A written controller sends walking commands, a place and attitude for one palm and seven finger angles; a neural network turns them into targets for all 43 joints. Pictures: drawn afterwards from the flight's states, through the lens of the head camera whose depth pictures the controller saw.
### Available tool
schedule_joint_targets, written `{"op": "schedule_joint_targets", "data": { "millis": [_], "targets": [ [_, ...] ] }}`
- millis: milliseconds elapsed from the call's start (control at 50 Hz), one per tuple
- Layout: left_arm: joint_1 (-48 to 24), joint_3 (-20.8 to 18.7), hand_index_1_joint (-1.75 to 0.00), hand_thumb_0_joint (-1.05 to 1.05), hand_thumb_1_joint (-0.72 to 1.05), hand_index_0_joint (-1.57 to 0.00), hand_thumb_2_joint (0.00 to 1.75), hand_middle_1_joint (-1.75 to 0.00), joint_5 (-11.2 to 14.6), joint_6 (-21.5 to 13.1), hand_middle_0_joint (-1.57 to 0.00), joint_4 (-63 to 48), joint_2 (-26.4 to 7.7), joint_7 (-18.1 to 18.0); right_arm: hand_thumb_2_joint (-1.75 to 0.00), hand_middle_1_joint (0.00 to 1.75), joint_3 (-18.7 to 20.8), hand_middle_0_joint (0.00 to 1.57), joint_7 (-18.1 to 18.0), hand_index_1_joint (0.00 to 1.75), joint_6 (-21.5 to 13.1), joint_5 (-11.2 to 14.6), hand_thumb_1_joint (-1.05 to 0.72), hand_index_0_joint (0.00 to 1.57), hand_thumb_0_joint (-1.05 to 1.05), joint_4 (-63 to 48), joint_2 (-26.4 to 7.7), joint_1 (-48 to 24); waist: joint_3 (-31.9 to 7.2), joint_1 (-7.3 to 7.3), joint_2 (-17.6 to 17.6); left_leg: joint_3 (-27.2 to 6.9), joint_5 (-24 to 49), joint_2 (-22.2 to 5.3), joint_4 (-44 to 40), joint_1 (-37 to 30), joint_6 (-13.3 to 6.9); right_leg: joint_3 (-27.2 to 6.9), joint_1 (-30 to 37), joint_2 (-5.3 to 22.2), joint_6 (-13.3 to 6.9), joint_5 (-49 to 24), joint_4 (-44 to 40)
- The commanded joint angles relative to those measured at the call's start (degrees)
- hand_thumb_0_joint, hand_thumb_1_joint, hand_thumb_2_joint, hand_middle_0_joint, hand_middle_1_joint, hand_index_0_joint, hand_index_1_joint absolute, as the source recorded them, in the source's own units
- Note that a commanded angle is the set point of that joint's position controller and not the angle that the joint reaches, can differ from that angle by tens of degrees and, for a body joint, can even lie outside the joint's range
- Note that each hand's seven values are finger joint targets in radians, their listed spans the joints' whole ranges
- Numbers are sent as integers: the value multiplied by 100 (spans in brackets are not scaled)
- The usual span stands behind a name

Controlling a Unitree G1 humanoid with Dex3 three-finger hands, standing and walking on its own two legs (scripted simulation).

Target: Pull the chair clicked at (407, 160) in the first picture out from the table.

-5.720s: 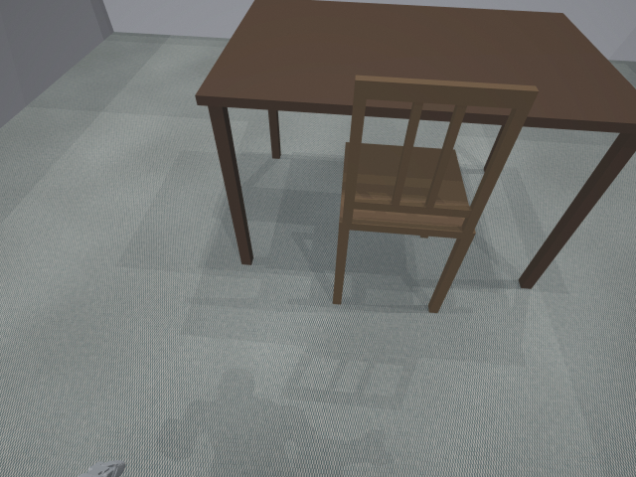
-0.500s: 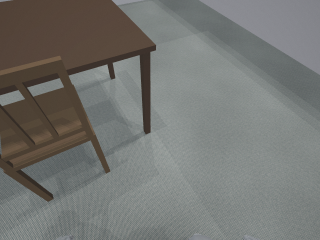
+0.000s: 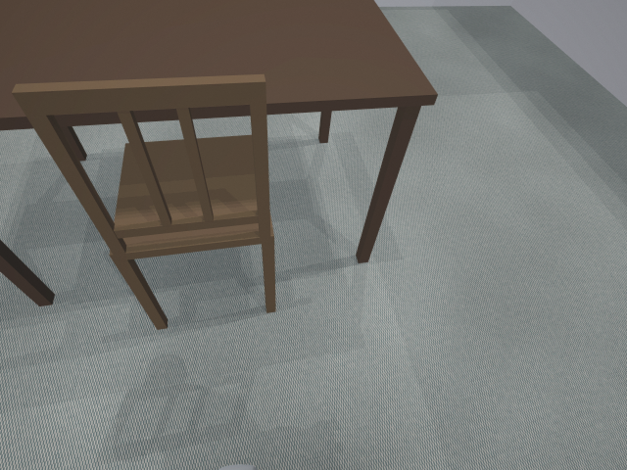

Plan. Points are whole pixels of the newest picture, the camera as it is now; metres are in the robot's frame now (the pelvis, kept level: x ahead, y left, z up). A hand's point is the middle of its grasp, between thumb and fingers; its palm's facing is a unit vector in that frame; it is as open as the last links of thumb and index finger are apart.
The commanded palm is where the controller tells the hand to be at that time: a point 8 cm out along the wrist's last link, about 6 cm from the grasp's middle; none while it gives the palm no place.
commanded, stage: turn to face it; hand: left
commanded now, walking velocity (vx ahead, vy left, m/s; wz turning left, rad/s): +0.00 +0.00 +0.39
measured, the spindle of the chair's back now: (148, 174) +0.61 +0.36 -0.08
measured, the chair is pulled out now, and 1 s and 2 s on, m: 0.00 0.00 0.00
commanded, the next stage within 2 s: take the last steps up to it in 0.38 s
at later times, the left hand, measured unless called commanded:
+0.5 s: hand out of the picture +0.05 +0.18 -0.13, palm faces +0.22 -0.94 -0.26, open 7.4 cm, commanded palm none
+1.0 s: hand out of the picture -0.03 +0.21 -0.16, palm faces +0.31 -0.93 -0.16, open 7.4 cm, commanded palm none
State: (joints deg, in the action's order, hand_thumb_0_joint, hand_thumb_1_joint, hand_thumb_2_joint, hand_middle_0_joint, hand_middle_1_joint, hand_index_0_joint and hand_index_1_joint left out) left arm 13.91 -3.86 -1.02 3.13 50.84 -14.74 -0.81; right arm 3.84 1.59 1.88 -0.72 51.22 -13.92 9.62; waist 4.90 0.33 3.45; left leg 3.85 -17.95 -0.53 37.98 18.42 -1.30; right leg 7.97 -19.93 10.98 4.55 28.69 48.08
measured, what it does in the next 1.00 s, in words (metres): steps on the spot: right foot, then left foot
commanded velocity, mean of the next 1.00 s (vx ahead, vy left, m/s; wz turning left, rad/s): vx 0.15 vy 0.00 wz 0.15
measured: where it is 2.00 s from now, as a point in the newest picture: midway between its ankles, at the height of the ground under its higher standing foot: outside the picture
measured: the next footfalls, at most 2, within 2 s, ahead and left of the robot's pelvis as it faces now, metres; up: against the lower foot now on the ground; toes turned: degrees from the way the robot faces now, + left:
right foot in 0.40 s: +0.06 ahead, -0.12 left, +0.00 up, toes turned +6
left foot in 0.84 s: +0.01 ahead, +0.14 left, +0.00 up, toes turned +19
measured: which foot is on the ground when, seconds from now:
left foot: down 0.00-0.40, up 0.42-0.82, down 0.84-1.00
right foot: up 0.00-0.38, down 0.40-0.84, up 0.86-1.00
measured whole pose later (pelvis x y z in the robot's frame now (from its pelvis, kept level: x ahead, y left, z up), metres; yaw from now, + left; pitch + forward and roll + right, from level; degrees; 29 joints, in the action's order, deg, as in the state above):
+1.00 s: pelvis +0.06 +0.05 +0.02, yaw +15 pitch +0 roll +0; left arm 21.6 -3.3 -1.5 0.7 63.4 -11.9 1.0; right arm 1.0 -1.3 -3.1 -1.0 60.1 -7.5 19.0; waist 0.4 0.9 2.7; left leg 4.3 -17.2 -0.1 21.5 4.4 -1.8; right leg 3.9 -26.8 4.6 -0.3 18.8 58.0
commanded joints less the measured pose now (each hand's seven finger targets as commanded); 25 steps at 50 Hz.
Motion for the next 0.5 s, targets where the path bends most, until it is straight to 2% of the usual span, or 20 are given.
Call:
{"op": "schedule_joint_targets", "data": {
  "millis": [0, 20, 40, 80, 120, 200, 220, 260, 280, 320, 340, 360, 380, 400, 420, 440, 460, 480],
  "targets": [
    [-638, -118, -30, 0, 90, -20, 90, -30, 33, -145, -20, -601, -428, -40, -90, 30, 271, 20, -245, 30, -145, -64, -90, 20, 0, -185, -1251, 680, -715, -412, -1595, -2248, 3112, -1765, -1692, -1217, -1066, -802, -1587, -315, -12, 143, 1987],
    [-473, -134, -30, 0, 90, -20, 90, -30, 29, -148, -20, -462, -433, -11, -90, 30, 193, 20, -254, 30, -155, -68, -90, 20, 0, -238, -1029, 348, -595, -220, -1415, -1850, 3108, -1470, -1703, -996, -891, -793, -1365, -341, -13, -238, 1916],
    [-310, -135, -30, 0, 90, -20, 90, -30, 27, -142, -20, -360, -418, 9, -90, 30, 145, 20, -261, 30, -173, -61, -90, 20, 0, -269, -957, 216, -604, -132, -1432, -1604, 3265, -1288, -1689, -981, -791, -720, -1193, -405, 2, -401, 1777],
    [-164, -108, -30, 0, 90, -20, 90, -30, 43, -126, -20, -252, -406, 19, -90, 30, 134, 20, -267, 30, -179, -42, -90, 20, 0, -269, -938, 190, -764, -104, -1326, -1461, 3285, -1210, -1701, -1114, -805, -671, -969, -498, 35, -486, 1374],
    [-299, -87, -30, 0, 90, -20, 90, -30, 43, -112, -20, -260, -369, 8, -90, 30, 138, 20, -272, 30, -161, -45, -90, 20, 0, -193, -919, 362, -736, -196, -1158, -1656, 3120, -1217, -1757, -1203, -865, -663, -889, -605, 31, -466, 1018],
    [-425, -55, -30, 0, 90, -20, 90, -30, 54, -121, -20, -304, -278, -13, -90, 30, 158, 20, -268, 30, -109, -69, -90, 20, 0, -127, -929, 402, -690, -234, -1120, -1958, 2664, -1273, -1814, -1144, -957, -689, -634, -729, -19, -342, 321],
    [-425, -46, -30, 0, 90, -20, 90, -30, 55, -132, -20, -302, -244, -18, -90, 30, 160, 20, -272, 30, -102, -76, -90, 20, 0, -115, -911, 394, -680, -232, -1131, -2020, 2748, -1239, -1781, -1123, -954, -669, -492, -796, -50, -316, 79],
    [-319, -34, -30, 0, 90, -20, 90, -30, 64, -166, -20, -284, -230, -32, -90, 30, 155, 20, -266, 30, -84, -80, -90, 20, 0, -104, -908, 341, -669, -194, -1276, -2098, 2987, -1177, -1668, -995, -941, -634, -130, -918, -112, -348, -422],
    [-187, -34, -30, 0, 90, -20, 90, -30, 77, -186, -20, -252, -211, -45, -90, 30, 158, 20, -263, 30, -80, -80, -90, 20, 0, -99, -891, 297, -707, -126, -1240, -2114, 3078, -1148, -1583, -949, -914, -607, 69, -971, -136, -491, -727],
    [147, -40, -30, 0, 90, -20, 90, -30, 87, -253, -20, -130, -246, -74, -90, 30, 149, 20, -255, 30, -78, -30, -90, 20, 0, -85, -810, 211, -795, 63, -1030, -2041, 2741, -965, -1263, -522, -699, -586, 937, -976, -165, -1397, -1872],
    [330, -59, -30, 0, 90, -20, 90, -30, 64, -317, -20, -82, -368, -95, -90, 30, 131, 20, -230, 30, -92, 11, -90, 20, 0, -84, -668, 200, -837, 160, -602, -1847, 2026, -690, -929, -164, -425, -767, 1519, -752, -195, -1964, -2694],
    [384, -127, -30, 0, 90, -20, 90, -30, -19, -391, -20, -62, -800, -137, -90, 30, 94, 20, -195, 30, -113, 72, -90, 20, 0, -110, -319, 354, -914, 109, 552, -1180, 611, -67, -35, 686, -10, -1908, 2204, 372, -524, -2732, -3091],
    [404, -176, -30, 0, 90, -20, 90, -30, -50, -388, -20, -126, -1134, -119, -90, 30, 84, 20, -193, 30, -90, 49, -90, 20, 0, -244, -219, 290, -698, 160, 1189, -689, -1485, 431, 1029, 1086, 220, -2660, 1762, 1479, -1197, -3327, -3189],
    [339, -192, -30, 0, 90, -20, 90, -30, -4, -384, -20, -144, -1023, -126, -90, 30, 162, 20, -212, 30, 32, -10, -90, 20, 0, -184, -454, 162, -585, 189, 1141, -1006, -1573, 208, 1857, 910, 189, -2667, 999, 1434, -1440, -2824, -3346],
    [58, -162, -30, 0, 90, -20, 90, -30, -6, -356, -20, -185, -853, -131, -90, 30, 192, 20, -189, 30, 82, -20, -90, 20, 0, -83, -418, 145, -296, 62, 890, -954, -1261, 189, 2490, 1011, 192, -2507, 703, 1148, -1482, -2262, -3449],
    [-145, -115, -30, 0, 90, -20, 90, -30, -2, -353, -20, -211, -678, -120, -90, 30, 192, 20, -153, 30, 99, -31, -90, 20, 0, 51, -417, 188, -90, -44, 521, -909, -875, 93, 2828, 1087, 218, -2077, 567, 854, -1389, -1994, -3437],
    [-307, -97, -30, 0, 90, -20, 90, -30, -4, -357, -20, -245, -574, -131, -90, 30, 180, 20, -130, 30, 99, -28, -90, 20, 0, 137, -364, 350, -107, -152, 338, -830, -645, 36, 2872, 1053, 244, -1764, 540, 715, -1348, -1981, -3406],
    [-256, -91, -30, 0, 90, -20, 90, -30, -13, -391, -20, -238, -519, -114, -90, 30, 149, 20, -108, 30, 91, -55, -90, 20, 0, 209, -297, 433, -144, -133, 427, -729, -424, -4, 2889, 1016, 269, -1549, 589, 579, -1262, -1683, -3469]
  ]
}}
